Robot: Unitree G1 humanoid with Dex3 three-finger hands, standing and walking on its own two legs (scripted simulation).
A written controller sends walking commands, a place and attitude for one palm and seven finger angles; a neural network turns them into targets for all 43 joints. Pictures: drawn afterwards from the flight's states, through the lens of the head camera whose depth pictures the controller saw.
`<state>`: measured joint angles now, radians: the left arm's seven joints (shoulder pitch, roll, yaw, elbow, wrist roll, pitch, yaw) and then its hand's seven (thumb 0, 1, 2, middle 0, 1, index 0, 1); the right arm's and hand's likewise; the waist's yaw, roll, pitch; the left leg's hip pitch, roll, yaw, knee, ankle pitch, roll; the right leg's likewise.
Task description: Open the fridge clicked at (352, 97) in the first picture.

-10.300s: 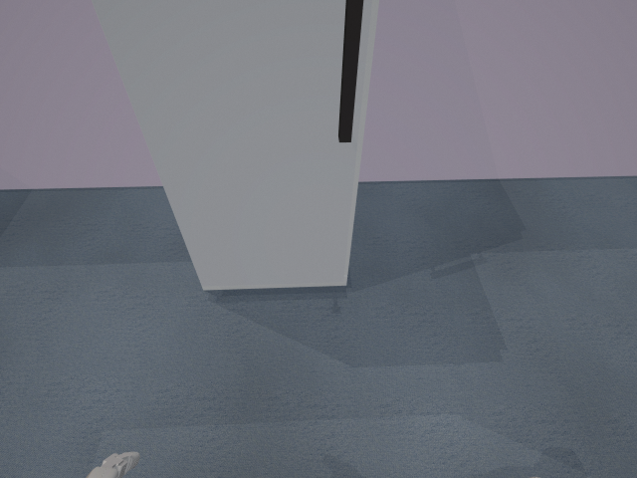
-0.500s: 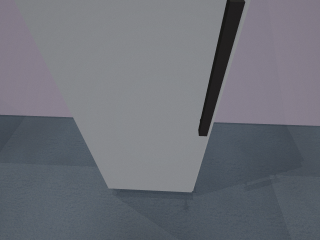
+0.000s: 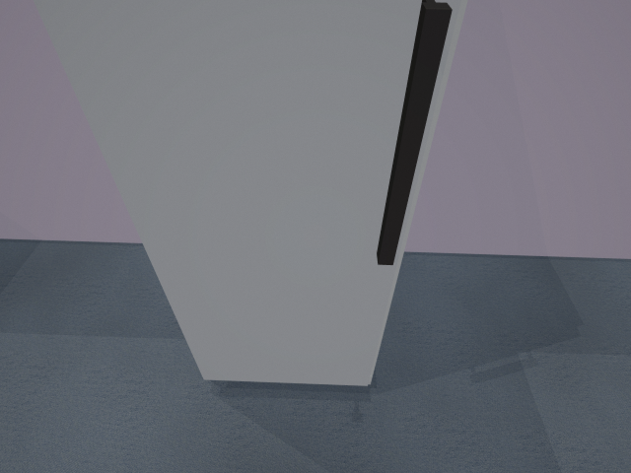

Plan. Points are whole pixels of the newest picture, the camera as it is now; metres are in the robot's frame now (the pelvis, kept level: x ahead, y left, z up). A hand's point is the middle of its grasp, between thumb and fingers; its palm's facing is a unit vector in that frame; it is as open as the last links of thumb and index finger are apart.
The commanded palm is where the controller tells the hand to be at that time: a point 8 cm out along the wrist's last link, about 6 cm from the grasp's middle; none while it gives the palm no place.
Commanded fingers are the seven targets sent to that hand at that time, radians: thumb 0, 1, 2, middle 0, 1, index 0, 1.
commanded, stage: look again from close up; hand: right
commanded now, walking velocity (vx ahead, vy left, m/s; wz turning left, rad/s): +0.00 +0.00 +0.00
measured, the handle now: (401, 156) +0.51 -0.09 +0.17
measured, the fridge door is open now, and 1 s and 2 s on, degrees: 0 0 0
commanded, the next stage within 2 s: none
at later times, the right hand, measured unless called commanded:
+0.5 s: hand out of the picture -0.07 -0.22 -0.17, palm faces +0.01 +0.97 -0.26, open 7.4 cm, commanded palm none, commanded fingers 0.00 -0.90 -0.90 0.20 0.30 0.20 0.30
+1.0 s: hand out of the picture -0.13 -0.27 -0.18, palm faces +0.03 +0.96 -0.28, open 7.4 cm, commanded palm none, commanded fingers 0.00 -0.90 -0.90 0.20 0.30 0.20 0.30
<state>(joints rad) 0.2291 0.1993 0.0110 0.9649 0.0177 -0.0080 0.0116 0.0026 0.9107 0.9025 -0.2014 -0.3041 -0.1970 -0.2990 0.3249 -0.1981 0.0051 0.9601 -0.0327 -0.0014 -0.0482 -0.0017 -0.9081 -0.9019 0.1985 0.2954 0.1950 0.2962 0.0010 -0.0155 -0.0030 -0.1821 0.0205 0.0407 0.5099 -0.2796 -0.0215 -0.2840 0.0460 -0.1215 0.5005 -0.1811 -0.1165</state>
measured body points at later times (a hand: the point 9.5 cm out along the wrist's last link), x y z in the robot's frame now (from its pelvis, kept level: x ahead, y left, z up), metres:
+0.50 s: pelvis -0.04 -0.01 +0.01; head -0.04 -0.02 +0.46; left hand +0.00 +0.25 -0.14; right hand -0.07 -0.27 -0.15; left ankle +0.00 +0.14 -0.73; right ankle +0.06 -0.04 -0.73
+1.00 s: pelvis -0.10 -0.05 +0.00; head -0.12 -0.07 +0.45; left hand -0.03 +0.24 -0.12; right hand -0.13 -0.32 -0.16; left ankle -0.04 +0.12 -0.73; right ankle -0.06 -0.11 -0.69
